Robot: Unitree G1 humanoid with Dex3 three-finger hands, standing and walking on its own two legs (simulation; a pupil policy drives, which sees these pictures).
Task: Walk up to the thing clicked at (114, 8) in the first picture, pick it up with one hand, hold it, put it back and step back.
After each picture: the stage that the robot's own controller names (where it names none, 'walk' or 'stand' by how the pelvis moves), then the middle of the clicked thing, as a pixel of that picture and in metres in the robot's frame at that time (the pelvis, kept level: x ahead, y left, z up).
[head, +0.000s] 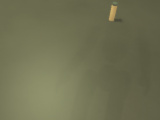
stand; (113, 11) +1.91 -0.43 -0.66
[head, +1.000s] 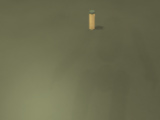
walk; (91, 20) +1.81 +0.00 -0.63
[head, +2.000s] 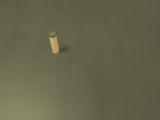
walk; (54, 42) +1.21 +0.33 -0.65
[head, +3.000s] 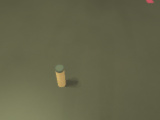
walk; (60, 76) +0.78 +0.22 -0.64
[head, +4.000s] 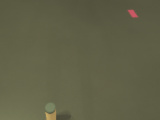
walk; (50, 114) +0.48 +0.15 -0.64
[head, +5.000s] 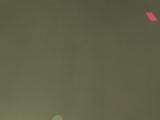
stand; out of the picture +0.39 +0.15 -0.65
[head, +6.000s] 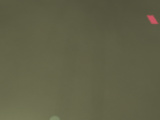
stand; out of the picture +0.38 +0.16 -0.64
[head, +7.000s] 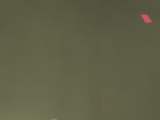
stand; out of the picture +0.38 +0.17 -0.65
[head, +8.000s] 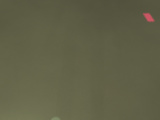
stand; out of the picture +0.39 +0.17 -0.66
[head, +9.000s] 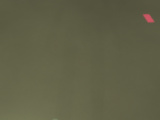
stand; out of the picture +0.38 +0.17 -0.66
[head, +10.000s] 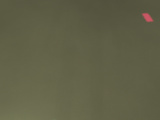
go down; out of the picture +0.37 +0.17 -0.66
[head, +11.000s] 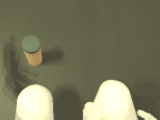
go down; (33, 52) +0.47 +0.16 -0.31
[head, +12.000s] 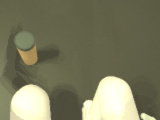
approach; (27, 50) +0.48 +0.16 -0.28
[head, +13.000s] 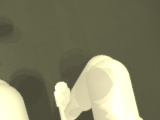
close in; out of the picture +0.48 +0.21 -0.18
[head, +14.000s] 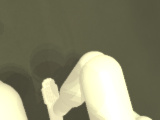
close; out of the picture +0.48 +0.23 -0.18
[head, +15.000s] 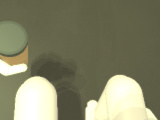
lift; (14, 52) +0.38 +0.21 -0.04
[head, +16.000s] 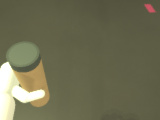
hold; (33, 80) +0.31 +0.15 +0.09
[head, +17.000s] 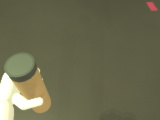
hold; (32, 88) +0.30 +0.16 +0.04
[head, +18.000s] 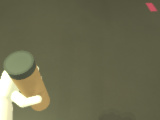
hold; (31, 86) +0.31 +0.16 +0.05
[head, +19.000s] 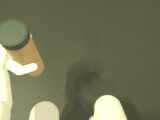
crouch; (25, 53) +0.41 +0.15 -0.02
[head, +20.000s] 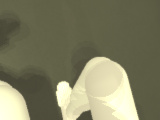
lower; out of the picture +0.48 +0.21 -0.15
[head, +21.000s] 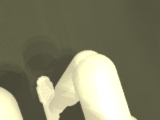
lower; out of the picture +0.47 +0.24 -0.19
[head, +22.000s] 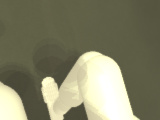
lower; out of the picture +0.47 +0.23 -0.18
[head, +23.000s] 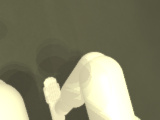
lower; out of the picture +0.46 +0.22 -0.18
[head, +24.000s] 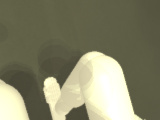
rest; out of the picture +0.45 +0.22 -0.18
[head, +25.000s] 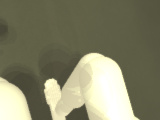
open; out of the picture +0.46 +0.20 -0.19
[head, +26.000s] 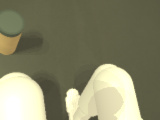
stand; (8, 36) +0.46 +0.18 -0.20
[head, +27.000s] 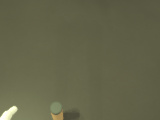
stand; (57, 113) +0.39 +0.12 -0.56
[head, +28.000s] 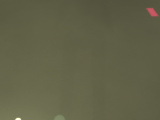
stand; out of the picture +0.38 +0.12 -0.60
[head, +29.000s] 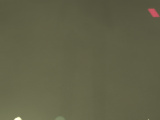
stand; out of the picture +0.37 +0.12 -0.60
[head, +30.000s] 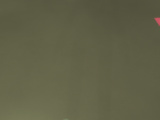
stand; out of the picture +0.40 +0.12 -0.65
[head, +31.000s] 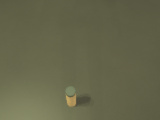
walk; (71, 97) +0.48 +0.08 -0.63
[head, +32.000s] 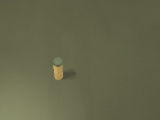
walk; (58, 69) +0.72 +0.14 -0.64
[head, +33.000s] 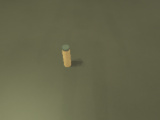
stand; (66, 56) +1.02 +0.20 -0.63
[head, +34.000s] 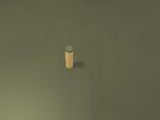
stand; (69, 57) +1.02 +0.13 -0.65
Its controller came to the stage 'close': yes
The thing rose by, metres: 0.69
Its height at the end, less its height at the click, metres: +0.00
